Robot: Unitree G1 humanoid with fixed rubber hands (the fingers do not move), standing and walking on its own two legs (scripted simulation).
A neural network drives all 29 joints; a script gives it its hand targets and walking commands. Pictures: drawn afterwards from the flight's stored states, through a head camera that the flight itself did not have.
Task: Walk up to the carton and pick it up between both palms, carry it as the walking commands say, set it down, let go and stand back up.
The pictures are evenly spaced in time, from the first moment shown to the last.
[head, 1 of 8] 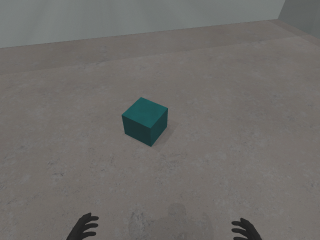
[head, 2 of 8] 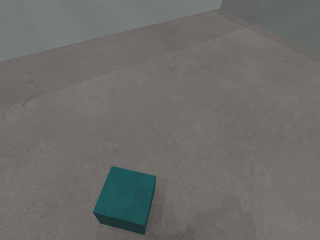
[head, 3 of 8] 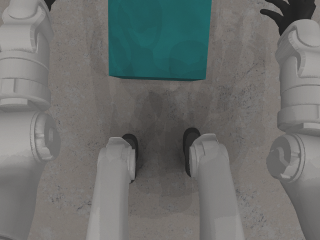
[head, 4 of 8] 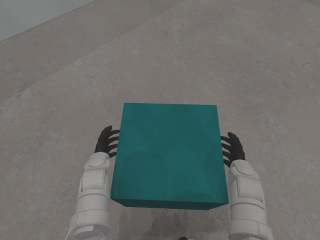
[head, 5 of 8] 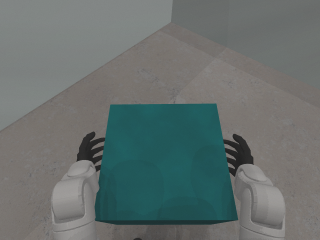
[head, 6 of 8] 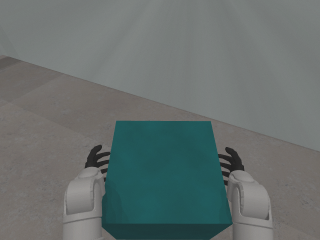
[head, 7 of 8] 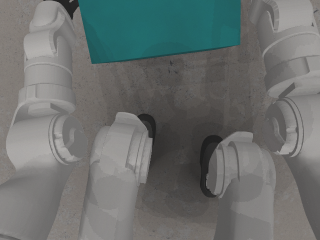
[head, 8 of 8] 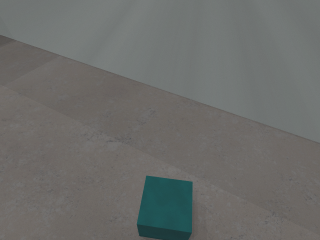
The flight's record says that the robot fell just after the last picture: no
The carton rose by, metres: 0.69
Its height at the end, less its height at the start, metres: +0.00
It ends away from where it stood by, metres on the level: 1.02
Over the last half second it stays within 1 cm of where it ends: yes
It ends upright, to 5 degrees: yes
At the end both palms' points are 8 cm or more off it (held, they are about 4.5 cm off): yes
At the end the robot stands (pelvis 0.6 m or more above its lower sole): yes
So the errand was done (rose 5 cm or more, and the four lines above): yes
